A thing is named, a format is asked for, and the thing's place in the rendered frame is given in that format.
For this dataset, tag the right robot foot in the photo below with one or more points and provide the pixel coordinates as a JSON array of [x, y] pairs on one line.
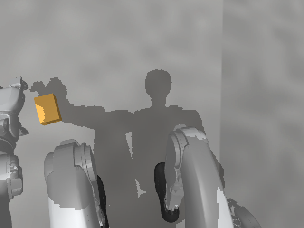
[[160, 185]]

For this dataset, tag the left robot arm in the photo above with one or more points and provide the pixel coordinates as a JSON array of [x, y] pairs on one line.
[[11, 179]]

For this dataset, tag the left robot foot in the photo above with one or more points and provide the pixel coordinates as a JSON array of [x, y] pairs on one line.
[[102, 205]]

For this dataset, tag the small box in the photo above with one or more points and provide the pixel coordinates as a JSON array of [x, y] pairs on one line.
[[47, 109]]

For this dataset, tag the right robot hand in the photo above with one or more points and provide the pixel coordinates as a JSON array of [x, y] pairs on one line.
[[243, 218]]

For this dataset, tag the left robot hand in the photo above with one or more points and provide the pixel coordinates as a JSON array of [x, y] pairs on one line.
[[12, 99]]

